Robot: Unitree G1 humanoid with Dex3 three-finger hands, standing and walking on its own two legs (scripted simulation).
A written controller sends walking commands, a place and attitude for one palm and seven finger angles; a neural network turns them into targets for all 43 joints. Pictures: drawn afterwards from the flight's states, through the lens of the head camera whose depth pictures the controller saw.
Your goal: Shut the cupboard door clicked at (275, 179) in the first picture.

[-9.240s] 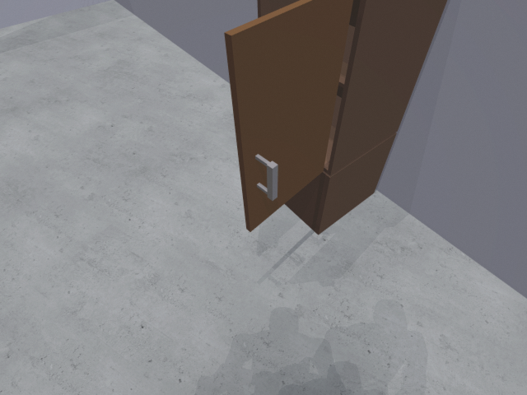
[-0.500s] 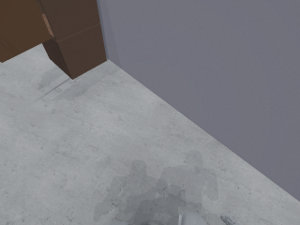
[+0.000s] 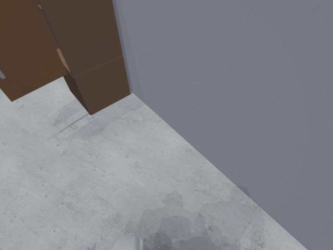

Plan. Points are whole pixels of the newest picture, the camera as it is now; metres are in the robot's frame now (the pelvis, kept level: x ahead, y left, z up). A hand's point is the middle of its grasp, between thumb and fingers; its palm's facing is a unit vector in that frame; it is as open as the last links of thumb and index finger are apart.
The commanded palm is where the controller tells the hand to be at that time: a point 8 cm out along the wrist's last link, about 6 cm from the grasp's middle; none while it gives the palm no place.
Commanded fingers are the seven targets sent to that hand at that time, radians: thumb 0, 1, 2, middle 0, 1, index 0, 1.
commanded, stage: walk to a spot facing it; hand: left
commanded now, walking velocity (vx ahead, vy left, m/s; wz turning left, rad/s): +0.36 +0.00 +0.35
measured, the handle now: out of the picture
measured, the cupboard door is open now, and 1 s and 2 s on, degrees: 97 97 97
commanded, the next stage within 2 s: turn to face it in 1.06 s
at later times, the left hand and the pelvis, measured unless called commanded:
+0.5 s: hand (86, 245) +0.17 +0.24 -0.19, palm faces +0.21 -0.97 -0.13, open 7.4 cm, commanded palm none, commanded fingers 0.00 0.90 0.90 -0.20 -0.30 -0.20 -0.30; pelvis +0.21 +0.07 -0.01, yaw +8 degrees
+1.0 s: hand (112, 138) +0.52 +0.22 -0.16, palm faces +0.14 -0.98 -0.17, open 7.3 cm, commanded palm none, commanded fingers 0.00 0.90 0.90 -0.20 -0.30 -0.20 -0.30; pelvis +0.43 +0.04 -0.01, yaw +12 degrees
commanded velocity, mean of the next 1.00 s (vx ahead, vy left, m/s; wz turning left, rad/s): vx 0.35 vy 0.00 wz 0.20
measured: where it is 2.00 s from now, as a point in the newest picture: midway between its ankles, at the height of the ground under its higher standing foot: (155, 180)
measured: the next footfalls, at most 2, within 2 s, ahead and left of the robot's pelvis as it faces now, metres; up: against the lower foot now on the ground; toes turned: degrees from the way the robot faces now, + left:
left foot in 0.30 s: +0.26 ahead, +0.14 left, +0.00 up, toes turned +13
right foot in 0.86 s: +0.51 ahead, -0.04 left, +0.00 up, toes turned +2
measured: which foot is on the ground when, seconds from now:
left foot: up 0.00-0.28, down 0.30-0.86, up 0.88-1.00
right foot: down 0.00-0.30, up 0.32-0.84, down 0.86-1.00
